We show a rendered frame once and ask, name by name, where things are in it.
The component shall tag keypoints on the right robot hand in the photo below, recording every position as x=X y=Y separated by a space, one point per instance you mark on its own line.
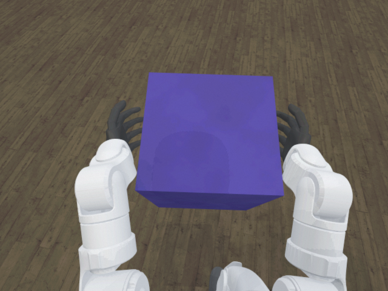
x=298 y=133

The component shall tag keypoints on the left robot hand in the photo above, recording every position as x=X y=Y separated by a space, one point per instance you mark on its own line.
x=117 y=129

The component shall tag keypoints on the right robot forearm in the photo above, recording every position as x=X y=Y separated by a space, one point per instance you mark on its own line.
x=322 y=202

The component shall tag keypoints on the carton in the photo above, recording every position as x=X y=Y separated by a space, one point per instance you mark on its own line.
x=209 y=142

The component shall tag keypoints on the robot right shin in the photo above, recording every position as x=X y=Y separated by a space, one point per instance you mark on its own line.
x=235 y=263

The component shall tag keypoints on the right robot foot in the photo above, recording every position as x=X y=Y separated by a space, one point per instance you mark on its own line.
x=214 y=276

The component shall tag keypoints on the robot right upper arm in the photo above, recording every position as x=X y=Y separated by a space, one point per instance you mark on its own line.
x=299 y=283

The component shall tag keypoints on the left robot forearm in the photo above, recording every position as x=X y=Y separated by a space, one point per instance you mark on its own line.
x=103 y=209

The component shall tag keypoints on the robot left upper arm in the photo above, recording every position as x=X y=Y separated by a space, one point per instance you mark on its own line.
x=119 y=280

